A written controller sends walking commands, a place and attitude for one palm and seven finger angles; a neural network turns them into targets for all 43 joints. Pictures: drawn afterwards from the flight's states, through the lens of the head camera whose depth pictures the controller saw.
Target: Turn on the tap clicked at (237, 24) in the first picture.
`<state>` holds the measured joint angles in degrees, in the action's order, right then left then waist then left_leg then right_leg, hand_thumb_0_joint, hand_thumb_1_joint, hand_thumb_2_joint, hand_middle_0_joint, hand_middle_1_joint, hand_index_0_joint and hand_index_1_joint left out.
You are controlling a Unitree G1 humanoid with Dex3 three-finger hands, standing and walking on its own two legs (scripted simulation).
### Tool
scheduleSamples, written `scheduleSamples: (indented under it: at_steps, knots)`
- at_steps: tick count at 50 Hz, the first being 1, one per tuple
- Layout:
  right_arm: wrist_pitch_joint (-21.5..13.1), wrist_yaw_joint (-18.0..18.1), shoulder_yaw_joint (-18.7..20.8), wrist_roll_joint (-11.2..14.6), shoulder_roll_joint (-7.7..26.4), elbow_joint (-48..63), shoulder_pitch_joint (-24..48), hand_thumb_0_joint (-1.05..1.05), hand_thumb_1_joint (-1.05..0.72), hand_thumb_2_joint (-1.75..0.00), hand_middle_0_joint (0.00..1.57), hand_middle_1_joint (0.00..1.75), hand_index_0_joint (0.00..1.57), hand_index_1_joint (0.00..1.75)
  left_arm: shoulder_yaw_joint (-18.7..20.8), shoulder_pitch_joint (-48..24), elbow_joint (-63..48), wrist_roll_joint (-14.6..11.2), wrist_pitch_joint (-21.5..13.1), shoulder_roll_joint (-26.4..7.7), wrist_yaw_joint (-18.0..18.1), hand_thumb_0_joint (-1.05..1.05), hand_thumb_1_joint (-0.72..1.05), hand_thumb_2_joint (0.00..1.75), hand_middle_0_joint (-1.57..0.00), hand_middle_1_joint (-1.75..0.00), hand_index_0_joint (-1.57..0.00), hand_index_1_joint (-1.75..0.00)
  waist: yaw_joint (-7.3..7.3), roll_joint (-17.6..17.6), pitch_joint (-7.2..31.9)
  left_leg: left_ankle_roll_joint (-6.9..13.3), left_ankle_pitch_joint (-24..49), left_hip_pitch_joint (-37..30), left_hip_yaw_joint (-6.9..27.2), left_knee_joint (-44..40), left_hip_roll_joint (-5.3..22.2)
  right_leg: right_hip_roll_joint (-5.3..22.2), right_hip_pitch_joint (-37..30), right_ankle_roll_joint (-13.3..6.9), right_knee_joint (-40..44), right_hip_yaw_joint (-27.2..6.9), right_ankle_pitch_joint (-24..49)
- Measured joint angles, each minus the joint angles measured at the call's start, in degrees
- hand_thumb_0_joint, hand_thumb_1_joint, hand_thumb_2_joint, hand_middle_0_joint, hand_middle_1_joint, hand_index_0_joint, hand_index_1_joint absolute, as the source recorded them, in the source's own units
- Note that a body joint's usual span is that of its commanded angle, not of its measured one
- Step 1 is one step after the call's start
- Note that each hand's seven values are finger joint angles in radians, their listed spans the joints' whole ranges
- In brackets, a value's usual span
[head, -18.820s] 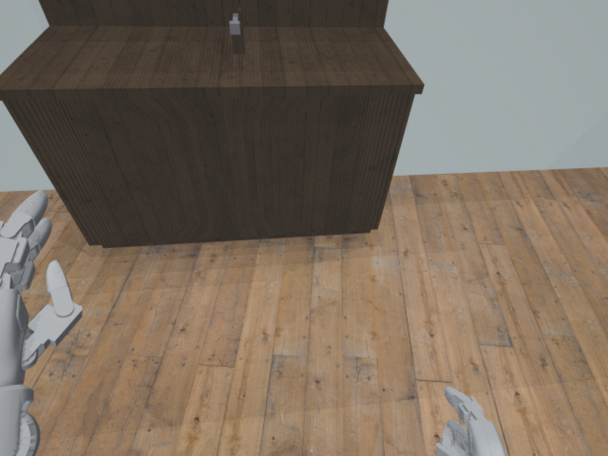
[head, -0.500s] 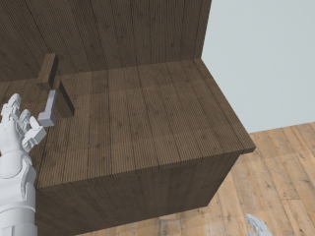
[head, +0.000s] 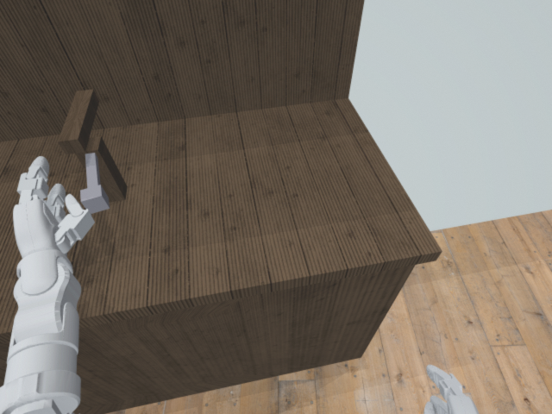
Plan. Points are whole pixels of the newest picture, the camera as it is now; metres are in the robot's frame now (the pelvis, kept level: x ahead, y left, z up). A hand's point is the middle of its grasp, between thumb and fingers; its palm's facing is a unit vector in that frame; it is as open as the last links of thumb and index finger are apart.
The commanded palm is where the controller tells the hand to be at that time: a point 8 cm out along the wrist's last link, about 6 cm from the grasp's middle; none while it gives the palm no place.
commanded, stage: push the lever round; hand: left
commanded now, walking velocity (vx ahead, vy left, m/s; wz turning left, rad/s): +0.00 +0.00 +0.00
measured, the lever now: (95, 199) +0.37 +0.29 +0.12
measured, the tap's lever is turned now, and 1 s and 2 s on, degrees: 12 27 58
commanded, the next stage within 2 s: none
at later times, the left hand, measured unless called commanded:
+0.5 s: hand (105, 211) +0.36 +0.27 +0.11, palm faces +0.59 -0.81 -0.04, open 7.7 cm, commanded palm +0.31 +0.29 +0.11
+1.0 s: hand (124, 209) +0.35 +0.24 +0.12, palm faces +0.67 -0.74 -0.02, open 7.6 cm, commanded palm +0.31 +0.25 +0.11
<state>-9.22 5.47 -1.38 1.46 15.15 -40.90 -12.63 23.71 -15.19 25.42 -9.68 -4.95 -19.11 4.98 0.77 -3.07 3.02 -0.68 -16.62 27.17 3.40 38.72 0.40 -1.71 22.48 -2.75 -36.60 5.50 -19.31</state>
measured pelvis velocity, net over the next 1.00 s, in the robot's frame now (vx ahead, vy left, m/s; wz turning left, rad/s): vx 0.00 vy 0.01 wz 0.00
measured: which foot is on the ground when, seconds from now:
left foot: down 0.00-1.00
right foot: down 0.00-1.00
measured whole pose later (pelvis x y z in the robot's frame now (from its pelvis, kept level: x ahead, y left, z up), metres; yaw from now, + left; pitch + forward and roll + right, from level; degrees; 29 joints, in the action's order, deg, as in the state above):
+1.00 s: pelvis +0.00 +0.01 +0.00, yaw +0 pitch +3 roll -1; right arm -2.6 2.7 -0.5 -1.3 12.7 -41.0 -8.9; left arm 12.3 -15.0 14.4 -2.1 2.4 -5.1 31.5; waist 1.3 -2.9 4.2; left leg 0.3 -16.9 24.8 2.8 38.8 -0.5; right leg -0.8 19.9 -1.6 -36.3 4.9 -19.4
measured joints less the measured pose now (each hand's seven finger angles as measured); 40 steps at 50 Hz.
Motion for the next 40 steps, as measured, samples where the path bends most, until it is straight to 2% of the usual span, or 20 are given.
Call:
scheduleSamples:
  at_steps: [8, 26, 40]
  knots:
    - [0.8, -0.6, 0.4, -0.3, 0.1, -0.5, -0.6, 0.01, -0.91, -0.90, 0.20, 0.30, 0.21, 0.30, -1.2, -0.2, -0.8, 0.7, -0.5, 2.3, 3.8, 0.02, 0.91, 0.91, -0.15, -0.15, -0.15, -0.15, -0.26, -0.1, 0.5, 0.1, -0.3, 0.3, -0.1, 0.3, 0.0, 0.0, 0.3, 0.1, -0.2, -0.1, -0.2]
    - [3.1, -1.6, 0.9, -1.3, -0.7, 0.0, 0.2, 0.01, -0.91, -0.90, 0.20, 0.30, 0.21, 0.30, -3.7, 1.8, -5.9, 3.1, 1.5, 6.7, 12.8, 0.02, 0.92, 0.91, -0.15, -0.15, -0.15, -0.15, -0.49, 0.1, 1.1, 0.6, -0.9, -1.0, -0.8, 0.3, -0.2, 0.2, -1.0, 0.7, 0.2, -0.9, -0.4]
    - [4.7, -2.4, 1.1, -2.2, -1.6, -0.1, 2.2, 0.01, -0.91, -0.90, 0.20, 0.30, 0.21, 0.30, -9.4, 2.4, -11.2, 5.6, 4.1, 12.0, 20.7, 0.03, 0.95, 0.92, -0.15, -0.15, -0.15, -0.15, 0.49, 0.0, 1.3, 1.1, -0.9, -1.9, -0.8, 0.4, -1.0, 1.0, -2.1, 1.3, 0.1, -0.8, -0.5]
